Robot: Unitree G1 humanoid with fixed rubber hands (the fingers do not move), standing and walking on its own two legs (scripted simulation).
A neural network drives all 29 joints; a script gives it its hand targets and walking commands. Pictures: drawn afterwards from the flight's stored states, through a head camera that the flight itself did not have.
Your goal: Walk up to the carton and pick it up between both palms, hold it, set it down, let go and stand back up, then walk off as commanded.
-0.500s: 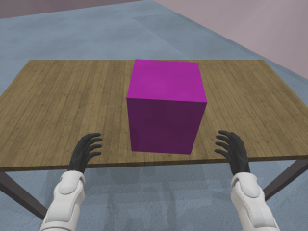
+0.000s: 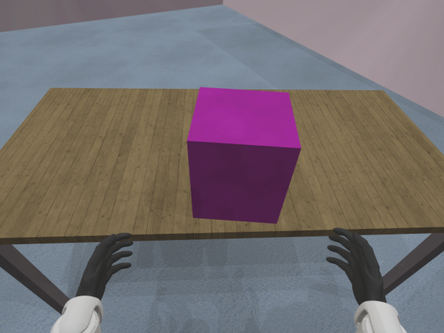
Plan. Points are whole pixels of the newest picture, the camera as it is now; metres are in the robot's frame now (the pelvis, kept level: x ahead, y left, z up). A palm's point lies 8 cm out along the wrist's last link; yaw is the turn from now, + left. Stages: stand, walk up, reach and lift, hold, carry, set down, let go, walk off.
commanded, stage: set down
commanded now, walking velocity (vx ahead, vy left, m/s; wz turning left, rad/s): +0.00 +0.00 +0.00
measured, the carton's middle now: (239, 157) +0.52 -0.01 +0.03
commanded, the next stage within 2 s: let go in 1.48 s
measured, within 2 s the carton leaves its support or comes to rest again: neither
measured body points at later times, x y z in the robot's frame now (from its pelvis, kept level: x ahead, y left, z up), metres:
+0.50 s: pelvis +0.01 +0.00 +0.00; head +0.04 +0.01 +0.45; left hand +0.24 +0.23 +0.01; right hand +0.23 -0.20 +0.01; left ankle +0.05 +0.09 -0.74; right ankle +0.02 -0.09 -0.74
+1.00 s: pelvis +0.02 +0.00 +0.00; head +0.06 +0.02 +0.45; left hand +0.21 +0.24 -0.06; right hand +0.20 -0.21 -0.04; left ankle +0.05 +0.09 -0.74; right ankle +0.02 -0.09 -0.74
